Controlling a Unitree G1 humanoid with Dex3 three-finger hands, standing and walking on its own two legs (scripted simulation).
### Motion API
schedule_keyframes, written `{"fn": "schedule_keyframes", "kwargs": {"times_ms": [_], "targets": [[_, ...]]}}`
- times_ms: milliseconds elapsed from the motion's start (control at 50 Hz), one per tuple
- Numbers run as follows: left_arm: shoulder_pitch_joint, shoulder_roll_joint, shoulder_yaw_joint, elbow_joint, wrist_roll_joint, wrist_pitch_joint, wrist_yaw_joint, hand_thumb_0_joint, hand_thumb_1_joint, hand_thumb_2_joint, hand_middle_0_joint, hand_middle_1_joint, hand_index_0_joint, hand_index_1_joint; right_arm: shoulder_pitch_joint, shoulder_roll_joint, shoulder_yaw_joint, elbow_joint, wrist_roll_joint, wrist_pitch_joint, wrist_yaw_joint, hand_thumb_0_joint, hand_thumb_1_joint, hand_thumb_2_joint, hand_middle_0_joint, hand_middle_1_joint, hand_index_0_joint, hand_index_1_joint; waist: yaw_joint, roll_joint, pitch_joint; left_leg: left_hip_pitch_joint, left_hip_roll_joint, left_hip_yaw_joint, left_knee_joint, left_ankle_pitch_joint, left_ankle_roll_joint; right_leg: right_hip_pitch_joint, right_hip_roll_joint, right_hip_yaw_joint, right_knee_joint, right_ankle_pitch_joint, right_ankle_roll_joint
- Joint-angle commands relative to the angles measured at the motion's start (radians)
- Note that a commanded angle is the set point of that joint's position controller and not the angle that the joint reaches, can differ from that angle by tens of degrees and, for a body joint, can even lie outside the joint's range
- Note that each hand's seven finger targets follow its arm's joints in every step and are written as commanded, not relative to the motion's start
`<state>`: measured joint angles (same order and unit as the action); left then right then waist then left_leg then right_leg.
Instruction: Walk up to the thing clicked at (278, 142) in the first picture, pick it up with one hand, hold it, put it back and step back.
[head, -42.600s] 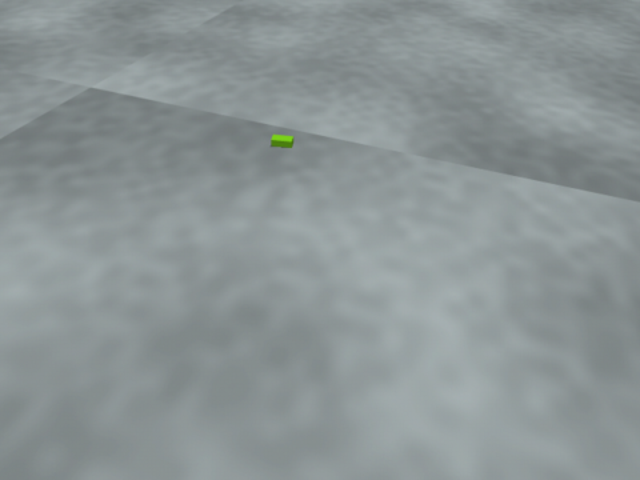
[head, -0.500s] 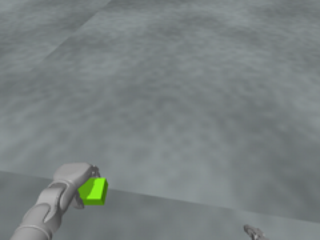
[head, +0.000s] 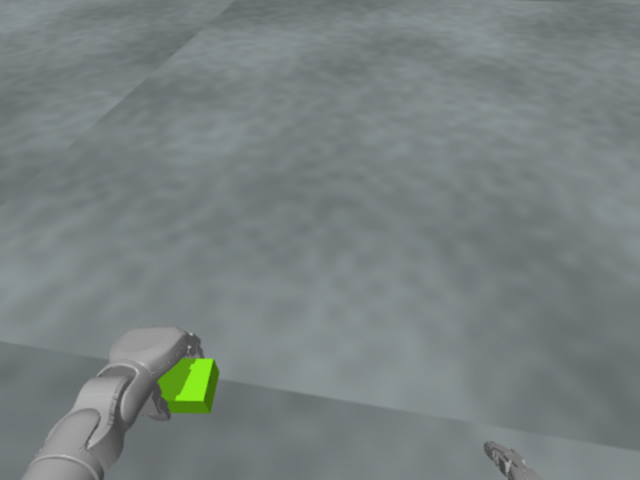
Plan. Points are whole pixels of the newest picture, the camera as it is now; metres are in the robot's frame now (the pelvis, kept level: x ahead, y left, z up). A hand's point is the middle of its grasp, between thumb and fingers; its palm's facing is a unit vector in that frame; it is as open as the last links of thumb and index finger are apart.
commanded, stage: hold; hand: left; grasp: from above
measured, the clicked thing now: (170, 385) +0.30 +0.22 -0.06
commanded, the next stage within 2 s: crouch in 0.46 s
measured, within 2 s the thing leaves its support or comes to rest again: neither
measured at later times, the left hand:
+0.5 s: hand (157, 381) +0.29 +0.23 -0.04, palm faces -0.48 -0.04 -0.88, open 8.8 cm
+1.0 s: hand (170, 400) +0.30 +0.23 -0.12, palm faces -0.46 +0.02 -0.89, open 8.8 cm
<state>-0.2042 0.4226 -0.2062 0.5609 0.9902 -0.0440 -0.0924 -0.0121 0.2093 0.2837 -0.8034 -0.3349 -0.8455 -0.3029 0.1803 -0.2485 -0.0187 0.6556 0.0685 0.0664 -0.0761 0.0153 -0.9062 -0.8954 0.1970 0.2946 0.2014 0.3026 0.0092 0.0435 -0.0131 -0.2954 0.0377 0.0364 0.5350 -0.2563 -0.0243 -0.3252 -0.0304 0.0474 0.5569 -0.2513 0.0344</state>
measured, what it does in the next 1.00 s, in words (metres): stands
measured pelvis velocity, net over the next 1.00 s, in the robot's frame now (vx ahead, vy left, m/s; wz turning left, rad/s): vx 0.00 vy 0.00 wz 0.03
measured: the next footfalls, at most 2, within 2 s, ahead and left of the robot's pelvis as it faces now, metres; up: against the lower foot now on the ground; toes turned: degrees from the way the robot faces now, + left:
none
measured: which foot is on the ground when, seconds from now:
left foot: down 0.00-1.00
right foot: down 0.00-1.00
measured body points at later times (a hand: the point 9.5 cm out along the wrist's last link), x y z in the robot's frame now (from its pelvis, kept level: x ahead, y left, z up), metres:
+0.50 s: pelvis +0.01 +0.00 +0.00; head +0.02 -0.02 +0.45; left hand +0.31 +0.23 +0.01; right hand +0.15 -0.25 -0.11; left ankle +0.01 +0.14 -0.73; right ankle +0.03 -0.14 -0.73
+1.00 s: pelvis +0.00 +0.00 -0.03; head +0.06 +0.01 +0.41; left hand +0.32 +0.23 -0.07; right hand +0.14 -0.27 -0.14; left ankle +0.01 +0.14 -0.73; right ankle +0.03 -0.14 -0.73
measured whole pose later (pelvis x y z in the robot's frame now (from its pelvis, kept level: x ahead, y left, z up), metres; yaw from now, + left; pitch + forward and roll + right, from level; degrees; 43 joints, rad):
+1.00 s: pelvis +0.00 +0.00 -0.03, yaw +1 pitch +11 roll +0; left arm -0.35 0.40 -0.18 0.89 1.15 -0.14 0.19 -0.01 0.19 0.30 -0.81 -0.34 -0.85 -0.31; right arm 0.17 -0.25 -0.05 0.66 0.02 0.11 -0.04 0.01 -0.90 -0.90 0.20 0.30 0.20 0.30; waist -0.03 0.00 -0.06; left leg -0.64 0.04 0.00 0.82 -0.36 -0.03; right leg -0.65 -0.03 0.02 0.81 -0.35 0.04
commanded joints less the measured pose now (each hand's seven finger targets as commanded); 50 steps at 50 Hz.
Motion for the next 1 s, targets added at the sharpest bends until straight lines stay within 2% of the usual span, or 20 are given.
{"fn": "schedule_keyframes", "kwargs": {"times_ms": [0,40,100,160,220,260,340,360,380,440,520,540,560,640,720,760,840,900,940,980], "targets": [[-0.385,0.199,0.103,-0.213,-0.005,-0.011,0.052,0.000,0.752,0.519,-1.084,-0.456,-1.108,-0.431,-0.089,-0.124,-0.045,-0.130,-0.005,-0.043,-0.008,0.000,-0.902,-0.900,0.199,0.300,0.199,0.300,-0.015,-0.028,-0.254,0.139,-0.053,0.015,-0.064,0.180,0.037,0.052,0.054,-0.035,-0.097,0.144,-0.030],[-0.354,0.214,0.125,-0.172,0.001,-0.007,0.062,0.000,0.733,0.495,-1.079,-0.437,-1.102,-0.415,-0.090,-0.123,-0.046,-0.127,-0.004,-0.041,-0.010,0.000,-0.904,-0.901,0.199,0.300,0.199,0.300,-0.004,-0.034,-0.245,0.133,-0.055,0.016,-0.068,0.182,0.037,0.056,0.053,-0.037,-0.101,0.146,-0.029],[-0.339,0.188,0.108,-0.166,0.001,-0.001,0.069,0.000,0.757,0.524,-1.094,-0.452,-1.117,-0.429,-0.094,-0.121,-0.045,-0.132,-0.003,-0.038,-0.007,0.000,-0.899,-0.900,0.200,0.300,0.199,0.300,-0.001,-0.019,-0.237,0.136,-0.054,0.018,-0.077,0.183,0.035,0.060,0.053,-0.039,-0.105,0.144,-0.034],[-0.337,0.210,0.123,-0.150,0.006,0.002,0.074,0.000,0.758,0.533,-1.104,-0.440,-1.121,-0.423,-0.094,-0.125,-0.046,-0.132,-0.001,-0.032,-0.005,0.000,-0.899,-0.900,0.200,0.300,0.199,0.300,0.007,-0.012,-0.221,0.126,-0.052,0.017,-0.088,0.179,0.033,0.069,0.054,-0.042,-0.111,0.135,-0.037],[-0.349,0.199,0.104,-0.142,0.006,-0.003,0.065,0.000,0.749,0.531,-1.093,-0.455,-1.113,-0.436,-0.092,-0.122,-0.045,-0.136,-0.001,-0.027,-0.004,0.000,-0.902,-0.901,0.199,0.300,0.199,0.300,-0.001,-0.033,-0.214,0.120,-0.052,0.017,-0.090,0.159,0.038,0.069,0.052,-0.040,-0.121,0.120,-0.033],[-0.332,0.215,0.125,-0.149,0.003,-0.007,0.060,0.000,0.746,0.525,-1.086,-0.454,-1.108,-0.433,-0.086,-0.125,-0.049,-0.139,0.000,-0.026,-0.003,0.000,-0.902,-0.901,0.199,0.300,0.199,0.300,0.010,-0.023,-0.230,0.125,-0.052,0.017,-0.093,0.169,0.036,0.083,0.053,-0.038,-0.120,0.124,-0.037],[-0.338,0.188,0.096,-0.165,0.000,-0.016,0.055,0.000,0.745,0.535,-1.090,-0.456,-1.110,-0.437,-0.084,-0.126,-0.050,-0.140,-0.003,-0.023,-0.004,0.000,-0.902,-0.900,0.199,0.300,0.199,0.300,-0.007,-0.023,-0.233,0.140,-0.051,0.014,-0.092,0.186,0.035,0.081,0.054,-0.040,-0.119,0.144,-0.037],[-0.357,0.215,0.123,-0.181,-0.001,-0.022,0.061,0.000,0.744,0.528,-1.090,-0.448,-1.109,-0.430,-0.087,-0.125,-0.052,-0.138,-0.002,-0.023,-0.005,0.000,-0.904,-0.901,0.199,0.300,0.199,0.300,0.005,-0.003,-0.249,0.146,-0.050,0.012,-0.094,0.197,0.032,0.086,0.055,-0.042,-0.114,0.151,-0.039],[-0.347,0.200,0.107,-0.157,0.001,-0.022,0.063,0.000,0.744,0.552,-1.091,-0.461,-1.108,-0.444,-0.087,-0.124,-0.050,-0.138,-0.002,-0.021,-0.005,0.000,-0.903,-0.901,0.199,0.300,0.199,0.300,-0.002,-0.011,-0.233,0.140,-0.049,0.011,-0.094,0.194,0.031,0.074,0.057,-0.042,-0.114,0.146,-0.040],[-0.376,0.228,0.135,-0.177,0.006,-0.029,0.080,0.000,0.739,0.541,-1.091,-0.449,-1.109,-0.432,-0.079,-0.127,-0.052,-0.132,-0.003,-0.020,-0.007,0.000,-0.902,-0.900,0.200,0.300,0.199,0.300,-0.003,-0.015,-0.250,0.149,-0.051,0.013,-0.091,0.197,0.034,0.081,0.055,-0.041,-0.117,0.154,-0.038],[-0.383,0.200,0.118,-0.174,0.003,-0.028,0.100,0.000,0.757,0.549,-1.099,-0.462,-1.119,-0.443,-0.073,-0.128,-0.058,-0.125,-0.004,-0.018,-0.005,0.000,-0.901,-0.900,0.200,0.300,0.199,0.300,-0.001,0.002,-0.267,0.160,-0.048,0.013,-0.087,0.223,0.029,0.088,0.056,-0.044,-0.110,0.176,-0.039],[-0.363,0.199,0.119,-0.138,0.006,-0.022,0.107,0.000,0.818,0.469,-1.100,-0.542,-1.160,-0.483,-0.072,-0.128,-0.058,-0.123,-0.004,-0.017,-0.004,0.000,-0.924,-0.912,0.200,0.301,0.200,0.301,-0.004,-0.002,-0.260,0.160,-0.047,0.013,-0.088,0.225,0.028,0.087,0.058,-0.046,-0.109,0.177,-0.041],[-0.355,0.199,0.121,-0.151,0.005,-0.020,0.111,0.000,0.738,0.487,-1.020,-0.520,-1.080,-0.475,-0.071,-0.130,-0.059,-0.125,-0.004,-0.015,-0.003,0.000,-0.887,-0.897,0.200,0.301,0.201,0.301,0.002,-0.004,-0.263,0.157,-0.046,0.011,-0.088,0.232,0.027,0.090,0.058,-0.049,-0.108,0.183,-0.040],[-0.267,0.165,0.103,-0.077,0.010,-0.008,0.117,0.000,0.787,0.538,-1.106,-0.512,-1.136,-0.484,-0.073,-0.128,-0.061,-0.124,-0.003,-0.007,0.001,0.000,-0.895,-0.900,0.200,0.300,0.200,0.300,-0.003,-0.053,-0.213,0.127,-0.050,0.013,-0.084,0.226,0.031,0.084,0.054,-0.051,-0.116,0.181,-0.035],[-0.266,0.157,0.088,-0.052,0.031,-0.028,0.130,0.000,0.806,0.572,-1.142,-0.493,-1.160,-0.477,-0.071,-0.125,-0.060,-0.130,-0.004,0.004,0.005,0.000,-0.897,-0.901,0.199,0.300,0.200,0.300,-0.015,-0.091,-0.174,0.091,-0.059,0.012,-0.067,0.189,0.038,0.039,0.045,-0.046,-0.115,0.155,-0.030],[-0.269,0.163,0.105,0.001,0.041,-0.047,0.154,0.000,0.825,0.585,-1.164,-0.480,-1.178,-0.469,-0.066,-0.122,-0.057,-0.121,-0.011,0.010,0.007,0.000,-0.898,-0.901,0.199,0.300,0.200,0.300,-0.021,-0.099,-0.156,0.049,-0.059,0.009,-0.047,0.156,0.037,0.007,0.044,-0.048,-0.098,0.123,-0.031],[-0.399,0.188,0.126,0.043,0.094,-0.089,0.241,0.000,0.779,0.533,-1.115,-0.483,-1.139,-0.461,-0.032,-0.131,-0.068,-0.094,-0.033,0.017,0.015,0.000,-0.899,-0.900,0.199,0.300,0.200,0.300,-0.044,-0.037,-0.238,-0.021,-0.058,0.009,0.071,0.154,0.029,-0.102,0.043,-0.043,0.017,0.131,-0.037],[-0.503,0.181,0.124,0.116,0.144,-0.104,0.316,0.000,0.766,0.531,-1.100,-0.501,-1.127,-0.475,0.003,-0.142,-0.085,-0.064,-0.054,0.013,0.028,0.000,-0.902,-0.900,0.199,0.300,0.199,0.300,-0.067,-0.013,-0.330,-0.138,-0.052,0.003,0.228,0.147,0.023,-0.236,0.043,-0.046,0.158,0.136,-0.038],[-0.491,0.162,0.121,0.191,0.179,-0.102,0.369,0.000,0.750,0.557,-1.110,-0.485,-1.128,-0.469,0.034,-0.142,-0.093,-0.060,-0.064,0.015,0.039,0.000,-0.904,-0.901,0.199,0.300,0.199,0.300,-0.068,-0.020,-0.372,-0.232,-0.051,-0.002,0.325,0.138,0.022,-0.316,0.044,-0.048,0.241,0.125,-0.041],[-0.554,0.132,0.100,0.232,0.195,-0.100,0.411,0.000,0.764,0.554,-1.108,-0.505,-1.131,-0.483,0.051,-0.147,-0.102,-0.056,-0.071,0.015,0.049,0.000,-0.902,-0.900,0.199,0.300,0.199,0.300,-0.084,-0.008,-0.420,-0.314,-0.049,-0.001,0.409,0.122,0.025,-0.400,0.044,-0.046,0.315,0.112,-0.042]]}}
